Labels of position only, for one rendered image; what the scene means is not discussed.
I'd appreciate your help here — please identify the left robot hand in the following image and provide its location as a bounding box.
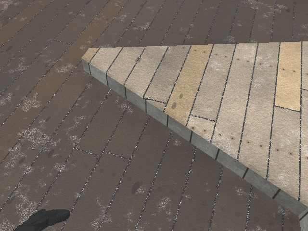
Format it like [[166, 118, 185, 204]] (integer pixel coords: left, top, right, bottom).
[[13, 209, 70, 231]]

